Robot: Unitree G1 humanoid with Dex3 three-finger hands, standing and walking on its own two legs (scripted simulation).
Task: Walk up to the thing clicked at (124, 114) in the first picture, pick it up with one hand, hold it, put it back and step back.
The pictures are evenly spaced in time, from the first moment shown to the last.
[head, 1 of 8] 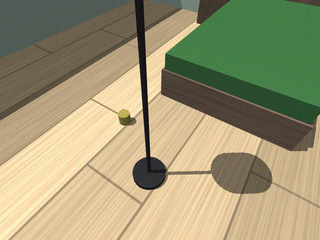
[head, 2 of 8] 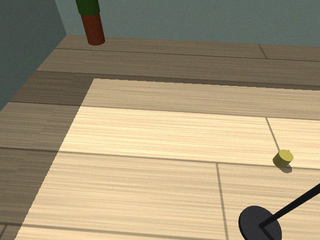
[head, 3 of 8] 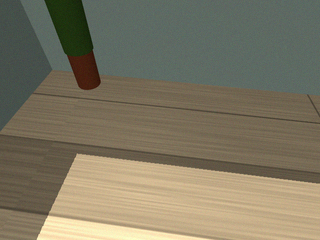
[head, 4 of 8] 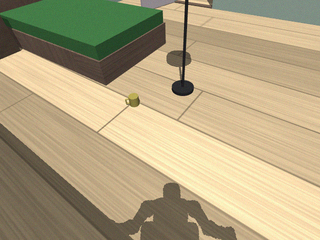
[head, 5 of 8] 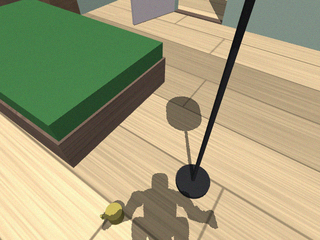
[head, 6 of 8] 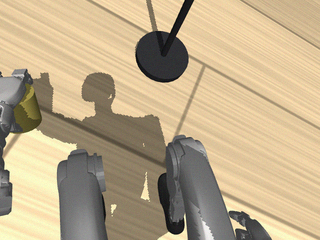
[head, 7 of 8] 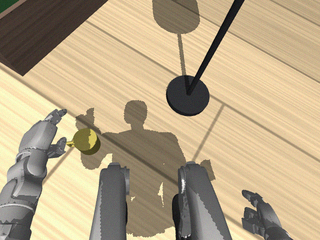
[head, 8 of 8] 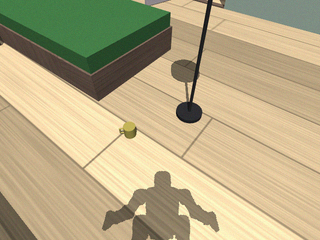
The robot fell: no
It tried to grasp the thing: yes
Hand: left
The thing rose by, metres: 0.67
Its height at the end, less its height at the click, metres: +0.00
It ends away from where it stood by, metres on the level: 0.04
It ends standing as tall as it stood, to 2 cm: yes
